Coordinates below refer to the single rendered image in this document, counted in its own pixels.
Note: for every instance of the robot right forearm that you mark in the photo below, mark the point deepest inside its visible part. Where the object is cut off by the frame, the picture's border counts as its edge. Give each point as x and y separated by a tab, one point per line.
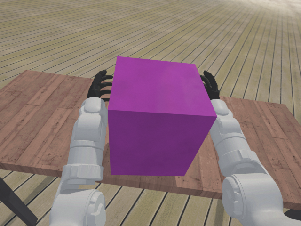
235	155

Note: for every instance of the robot left upper arm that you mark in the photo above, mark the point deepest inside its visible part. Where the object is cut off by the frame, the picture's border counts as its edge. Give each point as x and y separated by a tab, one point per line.
79	207

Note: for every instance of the robot left hand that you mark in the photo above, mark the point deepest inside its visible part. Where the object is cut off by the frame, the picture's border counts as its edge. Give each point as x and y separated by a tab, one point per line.
94	90

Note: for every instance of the robot right hand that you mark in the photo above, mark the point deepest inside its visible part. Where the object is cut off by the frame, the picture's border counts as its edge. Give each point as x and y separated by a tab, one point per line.
210	85

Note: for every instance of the table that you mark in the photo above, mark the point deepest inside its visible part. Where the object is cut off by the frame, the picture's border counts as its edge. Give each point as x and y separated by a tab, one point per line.
38	111

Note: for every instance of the carton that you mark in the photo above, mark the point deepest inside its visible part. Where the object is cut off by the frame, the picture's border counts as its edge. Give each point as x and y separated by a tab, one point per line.
159	114

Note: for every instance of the robot right upper arm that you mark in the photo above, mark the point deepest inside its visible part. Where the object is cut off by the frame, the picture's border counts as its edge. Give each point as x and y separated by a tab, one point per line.
254	200

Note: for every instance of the robot left forearm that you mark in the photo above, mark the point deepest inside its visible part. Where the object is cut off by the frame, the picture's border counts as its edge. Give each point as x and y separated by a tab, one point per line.
84	165

